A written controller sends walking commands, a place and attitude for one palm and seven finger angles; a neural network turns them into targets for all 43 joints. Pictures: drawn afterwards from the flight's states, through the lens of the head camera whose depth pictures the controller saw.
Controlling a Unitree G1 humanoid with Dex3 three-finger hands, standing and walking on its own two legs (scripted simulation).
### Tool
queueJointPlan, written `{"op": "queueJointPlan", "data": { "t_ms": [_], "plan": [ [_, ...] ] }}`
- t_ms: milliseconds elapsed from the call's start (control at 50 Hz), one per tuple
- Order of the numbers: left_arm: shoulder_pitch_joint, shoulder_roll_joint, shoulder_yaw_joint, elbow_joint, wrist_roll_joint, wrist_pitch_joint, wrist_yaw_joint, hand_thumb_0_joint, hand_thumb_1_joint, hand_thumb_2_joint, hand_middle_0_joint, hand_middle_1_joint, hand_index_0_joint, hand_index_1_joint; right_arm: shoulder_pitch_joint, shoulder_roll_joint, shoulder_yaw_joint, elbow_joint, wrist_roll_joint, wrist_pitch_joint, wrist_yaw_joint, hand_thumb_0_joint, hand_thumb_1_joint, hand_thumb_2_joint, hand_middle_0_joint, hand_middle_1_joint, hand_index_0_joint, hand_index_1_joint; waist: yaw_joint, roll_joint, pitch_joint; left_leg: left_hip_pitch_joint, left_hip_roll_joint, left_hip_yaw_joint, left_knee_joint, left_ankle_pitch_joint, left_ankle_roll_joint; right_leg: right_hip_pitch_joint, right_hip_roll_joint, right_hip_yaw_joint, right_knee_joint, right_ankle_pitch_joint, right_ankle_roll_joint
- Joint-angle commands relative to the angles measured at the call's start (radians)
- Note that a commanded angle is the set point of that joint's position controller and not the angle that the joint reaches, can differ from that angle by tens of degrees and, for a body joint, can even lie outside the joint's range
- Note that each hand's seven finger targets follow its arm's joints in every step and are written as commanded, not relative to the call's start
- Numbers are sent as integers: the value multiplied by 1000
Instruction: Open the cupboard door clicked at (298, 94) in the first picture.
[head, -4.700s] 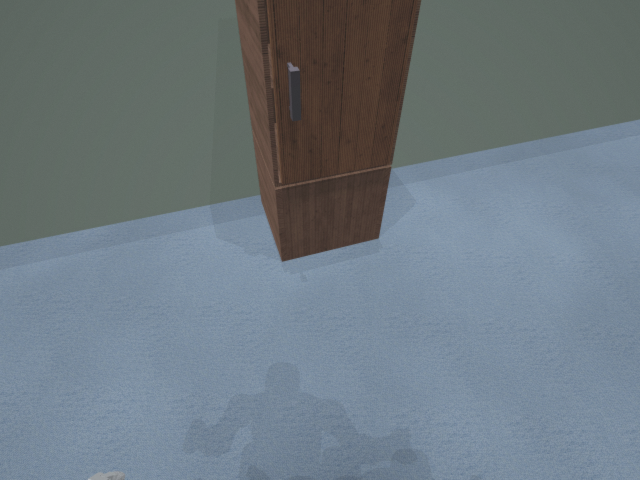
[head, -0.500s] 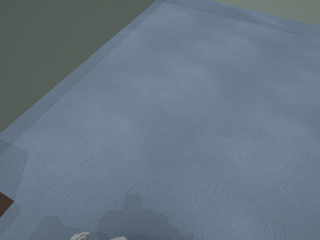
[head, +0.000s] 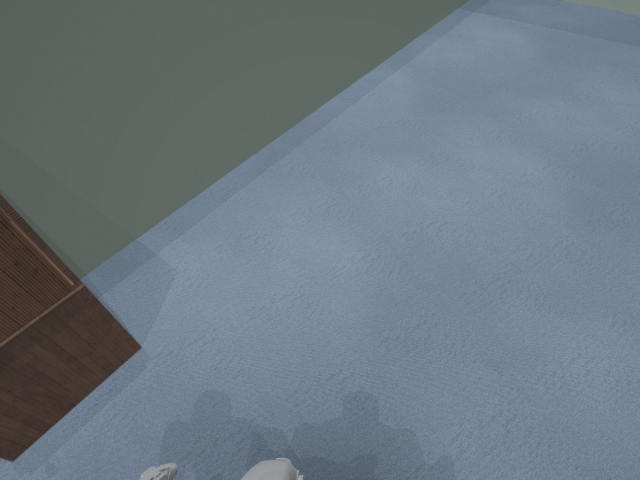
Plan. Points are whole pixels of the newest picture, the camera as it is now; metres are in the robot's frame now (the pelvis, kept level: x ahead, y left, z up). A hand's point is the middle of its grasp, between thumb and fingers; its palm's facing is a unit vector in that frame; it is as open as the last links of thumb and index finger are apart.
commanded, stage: turn to face it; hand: left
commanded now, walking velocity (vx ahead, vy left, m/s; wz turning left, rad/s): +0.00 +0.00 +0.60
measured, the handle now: out of the picture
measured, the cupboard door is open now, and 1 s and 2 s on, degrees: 0 0 0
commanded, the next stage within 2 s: take the last steps up to it in 1.48 s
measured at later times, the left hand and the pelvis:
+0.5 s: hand out of the picture -0.02 +0.27 -0.17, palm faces +0.35 -0.90 -0.26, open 7.4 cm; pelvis -0.01 +0.03 +0.01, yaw +18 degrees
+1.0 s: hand out of the picture -0.04 +0.20 -0.14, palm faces +0.57 -0.77 -0.27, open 7.3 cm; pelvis +0.00 -0.01 +0.01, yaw +37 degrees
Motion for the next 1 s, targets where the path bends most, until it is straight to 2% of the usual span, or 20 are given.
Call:
{"op": "queueJointPlan", "data": {
  "t_ms": [0,140,200,240,260,280,300,320,380,420,580,680,700,720,740,760,780,820,860,980],
  "plan": [
    [-53,172,43,-87,4,-23,18,0,900,900,-200,-300,-200,-300,-15,-53,-11,-79,-3,-21,16,0,-900,-900,200,300,200,300,-23,-217,34,-99,73,39,250,52,-35,1,-252,124,-278,246,-86],
    [92,228,58,-35,9,-16,16,0,900,900,-200,-300,-200,-300,-141,-31,15,-110,6,-26,18,0,-900,-900,200,300,200,300,60,-237,-38,-5,74,131,-70,-23,-46,169,-302,41,-193,507,-116],
    [93,249,70,-26,11,-9,13,0,900,900,-200,-300,-200,-300,-125,-30,22,-116,10,-38,16,0,-900,-900,200,300,200,300,65,-276,-79,82,60,172,-243,-22,-27,201,-313,5,-126,562,-103],
    [89,250,74,-18,3,-3,8,0,900,900,-200,-300,-200,-300,-74,-51,17,-108,7,-45,11,0,-900,-900,200,300,200,300,37,-253,-99,198,51,192,-412,103,-12,170,-295,-48,-38,546,-54],
    [85,241,74,-21,-6,1,4,0,900,900,-200,-300,-200,-300,-19,-86,6,-95,4,-52,11,0,-900,-900,200,300,200,300,2,-190,-135,342,66,167,-536,240,5,86,-275,-79,77,496,-10],
    [81,194,70,-50,-11,3,-3,0,900,900,-200,-300,-200,-300,51,-195,-20,-92,-2,-63,6,0,-900,-900,200,300,200,300,-38,74,-196,551,269,-106,-585,519,95,-149,-176,-116,301,192,60],
    [17,134,47,-102,-10,4,-5,0,900,900,-200,-300,-200,-300,129,-279,-40,-71,6,-61,-1,0,-900,-900,200,300,200,300,-80,281,-189,600,474,-328,-580,931,234,-361,-81,-63,488,-368,106],
    [-58,154,48,-103,-2,20,9,0,900,900,-200,-300,-200,-300,172,-252,-35,-35,8,-62,-13,0,-900,-900,200,300,200,300,-104,208,-190,530,453,-299,-575,830,253,-356,-84,53,569,-346,93],
    [-42,149,61,-60,-8,17,-7,0,900,900,-200,-300,-200,-300,-11,-168,-6,-84,0,-66,-26,0,-900,-900,200,300,200,300,-16,121,-81,359,304,-180,-607,583,187,-328,-77,89,591,-126,94],
    [-1,148,62,-39,-6,19,-10,0,900,900,-200,-300,-200,-300,-31,-155,-2,-93,2,-71,-25,0,-900,-900,200,300,200,300,-2,94,-95,362,257,-139,-618,575,170,-296,-57,85,553,-73,100],
    [-70,139,51,-83,-12,17,1,0,900,900,-200,-300,-200,-300,20,-164,-15,-74,-3,-57,-21,0,-900,-900,200,300,200,300,-26,105,-84,355,248,-274,-611,509,204,-226,3,99,309,-111,99],
    [11,145,48,-79,-20,2,9,0,900,900,-200,-300,-200,-300,-20,-162,-21,-90,-2,-48,-18,0,-900,-900,200,300,200,300,17,101,-103,230,200,-330,-535,530,172,12,56,87,14,-13,74],
    [56,155,53,-72,-20,-6,12,0,900,900,-200,-300,-200,-300,-30,-149,-20,-96,5,-48,-17,0,-900,-900,200,300,200,300,44,69,-119,156,171,-315,-479,462,137,130,34,95,-136,83,70],
    [82,220,65,-71,-8,-18,19,0,900,900,-200,-300,-200,-300,-7,-92,-13,-103,14,-49,-12,0,-900,-900,200,300,200,300,54,-106,-141,14,83,-231,-334,258,69,275,-127,245,-283,73,28],
    [76,303,77,-83,5,-20,22,0,900,900,-200,-300,-200,-300,5,-41,-3,-133,13,-51,-9,0,-900,-900,200,300,200,300,54,-362,-119,-134,-61,-18,-92,-138,-13,283,-400,492,-333,158,-95],
    [60,292,71,-95,-5,-15,22,0,900,900,-200,-300,-200,-300,6,-101,-19,-121,-2,-39,-10,0,-900,-900,200,300,200,300,49,-291,-112,-84,-5,-58,94,-157,-4,129,-433,464,-345,82,-144],
    [-4,261,70,-107,-5,-8,26,0,900,900,-200,-300,-200,-300,-6,-91,-23,-114,-1,-27,-7,0,-900,-900,200,300,200,300,18,-263,-62,-72,12,-57,190,-117,-3,42,-388,435,-356,19,-137],
    [-84,192,45,-116,-5,-14,18,0,900,900,-200,-300,-200,-300,12,-78,-16,-74,-6,-18,10,0,-900,-900,200,300,200,300,-22,-199,33,-80,52,-13,281,26,-21,-14,-270,221,-316,104,-97],
    [-50,174,39,-106,-3,-23,18,0,900,900,-200,-300,-200,-300,26,-64,-8,-67,-3,-18,15,0,-900,-900,200,300,200,300,-14,-229,8,-85,57,20,269,61,-38,48,-243,132,-279,251,-92],
    [66,220,52,-48,6,-16,17,0,900,900,-200,-300,-200,-300,-86,-40,10,-89,6,-18,16,0,-900,-900,200,300,200,300,45,-241,-15,-11,72,98,10,-21,-50,136,-290,61,-230,425,-117]
  ]
}}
